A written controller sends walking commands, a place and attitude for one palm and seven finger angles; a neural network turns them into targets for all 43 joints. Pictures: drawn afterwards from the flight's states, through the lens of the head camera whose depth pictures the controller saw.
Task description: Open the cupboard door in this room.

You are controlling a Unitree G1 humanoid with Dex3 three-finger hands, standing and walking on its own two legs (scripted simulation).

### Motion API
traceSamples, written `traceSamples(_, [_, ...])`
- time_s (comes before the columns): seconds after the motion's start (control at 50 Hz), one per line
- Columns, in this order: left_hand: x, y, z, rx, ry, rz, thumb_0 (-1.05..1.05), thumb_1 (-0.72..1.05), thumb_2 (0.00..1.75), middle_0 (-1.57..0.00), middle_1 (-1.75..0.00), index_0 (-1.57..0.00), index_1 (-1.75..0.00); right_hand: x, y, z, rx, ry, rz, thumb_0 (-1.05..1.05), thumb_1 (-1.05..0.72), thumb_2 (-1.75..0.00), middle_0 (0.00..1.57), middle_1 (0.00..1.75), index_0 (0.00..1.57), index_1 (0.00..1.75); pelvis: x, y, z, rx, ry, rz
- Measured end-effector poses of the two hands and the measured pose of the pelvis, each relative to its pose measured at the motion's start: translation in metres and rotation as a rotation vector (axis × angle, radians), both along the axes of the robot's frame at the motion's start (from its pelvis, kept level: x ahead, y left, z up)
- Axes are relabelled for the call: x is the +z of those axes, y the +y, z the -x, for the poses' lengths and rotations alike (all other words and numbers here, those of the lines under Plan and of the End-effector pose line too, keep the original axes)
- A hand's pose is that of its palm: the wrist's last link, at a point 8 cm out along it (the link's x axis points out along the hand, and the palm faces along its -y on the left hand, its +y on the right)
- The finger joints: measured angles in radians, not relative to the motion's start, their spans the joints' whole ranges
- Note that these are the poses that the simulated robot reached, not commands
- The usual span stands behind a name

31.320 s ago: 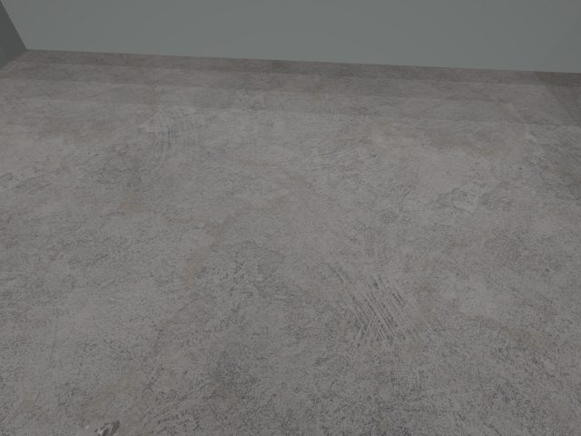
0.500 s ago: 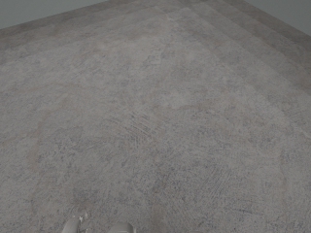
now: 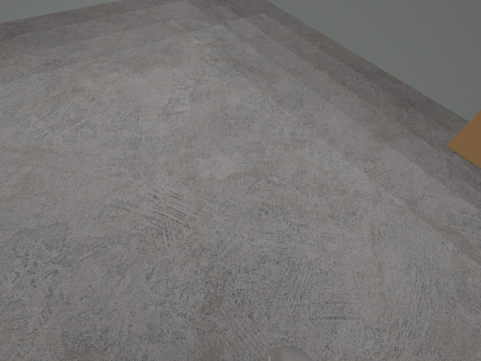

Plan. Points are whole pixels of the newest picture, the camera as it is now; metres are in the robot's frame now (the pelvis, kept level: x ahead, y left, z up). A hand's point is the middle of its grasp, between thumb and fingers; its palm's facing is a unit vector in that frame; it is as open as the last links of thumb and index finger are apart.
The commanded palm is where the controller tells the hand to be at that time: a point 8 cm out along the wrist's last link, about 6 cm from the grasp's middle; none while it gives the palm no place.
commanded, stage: turn or walk to find it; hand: left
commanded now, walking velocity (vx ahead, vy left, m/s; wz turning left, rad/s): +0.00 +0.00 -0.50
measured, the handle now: out of the picture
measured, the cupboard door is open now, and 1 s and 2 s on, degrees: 0 0 0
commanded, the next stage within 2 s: none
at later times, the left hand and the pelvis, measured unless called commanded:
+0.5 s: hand (192, 342) +0.17 +0.09 -0.15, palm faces -0.26 -0.93 -0.26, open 7.4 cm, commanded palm none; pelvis +0.00 -0.06 -0.01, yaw -15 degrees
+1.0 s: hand (158, 345) +0.16 +0.16 -0.18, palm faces -0.38 -0.91 -0.18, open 7.4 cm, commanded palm none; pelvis +0.09 -0.03 +0.00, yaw -29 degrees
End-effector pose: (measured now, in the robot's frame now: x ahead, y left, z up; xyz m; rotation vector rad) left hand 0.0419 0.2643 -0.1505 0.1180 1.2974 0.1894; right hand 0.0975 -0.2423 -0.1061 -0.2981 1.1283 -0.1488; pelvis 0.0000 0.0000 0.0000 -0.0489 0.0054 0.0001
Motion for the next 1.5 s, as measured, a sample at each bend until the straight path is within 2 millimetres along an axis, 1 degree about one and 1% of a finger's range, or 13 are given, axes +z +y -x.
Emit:
traceSamples(0.18, [0.006,-0.013,-0.048,-0.128,-0.016,-0.003,0.01,0.91,0.90,-0.20,-0.30,-0.19,-0.30,-0.013,-0.002,0.076,-0.190,0.115,-0.043,0.00,-0.90,-0.90,0.20,0.30,0.20,0.30,0.002,-0.002,-0.003,-0.097,-0.003,-0.011])
traceSamples(0.34, [0.013,-0.076,-0.115,-0.311,-0.116,-0.022,0.01,0.91,0.90,-0.20,-0.30,-0.19,-0.30,-0.044,-0.029,0.150,-0.368,0.227,-0.107,0.00,-0.90,-0.90,0.20,0.30,0.20,0.30,-0.012,-0.031,0.000,-0.196,-0.009,-0.048])
traceSamples(0.42, [0.019,-0.107,-0.134,-0.372,-0.187,-0.045,0.00,0.91,0.90,-0.20,-0.30,-0.19,-0.30,-0.061,-0.048,0.170,-0.418,0.267,-0.127,0.00,-0.90,-0.90,0.20,0.30,0.20,0.30,-0.019,-0.047,0.003,-0.230,-0.015,-0.048])
traceSamples(0.64, [0.030,-0.129,-0.114,-0.404,-0.126,-0.028,0.00,0.90,0.90,-0.20,-0.30,-0.20,-0.30,-0.037,-0.079,0.136,-0.429,0.124,-0.108,0.00,-0.90,-0.90,0.20,0.30,0.20,0.30,-0.001,-0.063,0.000,-0.328,-0.007,-0.067])
traceSamples(0.74, [0.024,-0.115,-0.097,-0.390,-0.068,-0.012,0.00,0.90,0.90,-0.20,-0.30,-0.20,-0.30,-0.025,-0.085,0.105,-0.415,0.058,-0.081,0.00,-0.90,-0.90,0.20,0.30,0.20,0.30,0.002,-0.059,-0.014,-0.364,0.001,-0.057])
traceSamples(0.88, [0.007,-0.075,-0.088,-0.366,0.069,-0.008,0.00,0.90,0.90,-0.20,-0.30,-0.20,-0.30,-0.004,-0.079,0.039,-0.391,-0.064,-0.025,0.00,-0.90,-0.90,0.20,0.30,0.20,0.30,-0.001,-0.041,-0.049,-0.421,0.006,-0.039])
traceSamples(0.96, [-0.007,-0.057,-0.111,-0.404,0.135,-0.009,0.01,0.90,0.90,-0.20,-0.30,-0.20,-0.30,0.000,-0.066,0.020,-0.422,-0.134,0.010,0.00,-0.90,-0.90,0.20,0.30,0.20,0.30,-0.009,-0.030,-0.074,-0.483,-0.004,-0.031])
traceSamples(1.06, [0.004,-0.069,-0.183,-0.503,0.090,0.005,0.01,0.91,0.90,-0.20,-0.30,-0.19,-0.30,0.002,-0.039,0.044,-0.536,-0.047,-0.016,0.00,-0.90,-0.90,0.20,0.30,0.20,0.30,0.004,-0.030,-0.107,-0.540,-0.007,-0.006])
traceSamples(1.14, [0.008,-0.097,-0.248,-0.572,0.010,0.012,0.01,0.91,0.90,-0.20,-0.30,-0.19,-0.30,-0.004,-0.011,0.075,-0.651,0.083,-0.062,0.00,-0.90,-0.90,0.20,0.30,0.20,0.30,0.007,-0.040,-0.132,-0.584,-0.003,-0.004])
traceSamples(1.22, [0.007,-0.141,-0.307,-0.653,-0.037,0.026,0.01,0.91,0.90,-0.19,-0.30,-0.19,-0.30,-0.011,0.018,0.104,-0.771,0.218,-0.123,0.00,-0.90,-0.90,0.20,0.30,0.20,0.30,0.004,-0.056,-0.156,-0.628,-0.001,-0.010])
traceSamples(1.36, [-0.001,-0.264,-0.394,-0.836,-0.102,0.088,0.01,0.91,0.90,-0.19,-0.30,-0.19,-0.30,-0.016,0.060,0.129,-0.950,0.439,-0.263,0.00,-0.90,-0.90,0.20,0.30,0.20,0.30,-0.009,-0.103,-0.198,-0.694,0.009,-0.028])
traceSamples(1.44, [-0.009,-0.342,-0.434,-0.915,-0.188,0.126,0.01,0.91,0.90,-0.19,-0.30,-0.19,-0.30,-0.026,0.059,0.126,-1.020,0.536,-0.350,0.00,-0.90,-0.90,0.20,0.30,0.20,0.30,-0.025,-0.145,-0.223,-0.723,0.000,-0.040])
traceSamples(1.5, [-0.008,-0.373,-0.445,-0.913,-0.218,0.137,0.00,0.91,0.90,-0.20,-0.30,-0.19,-0.30,-0.035,0.030,0.104,-1.039,0.523,-0.369,0.00,-0.90,-0.90,0.20,0.30,0.20,0.30,-0.027,-0.169,-0.237,-0.735,-0.013,-0.031])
